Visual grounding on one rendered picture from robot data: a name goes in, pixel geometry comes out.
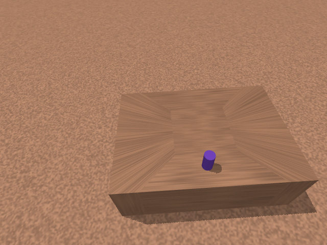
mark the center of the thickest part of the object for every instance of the can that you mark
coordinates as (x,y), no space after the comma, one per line
(208,160)

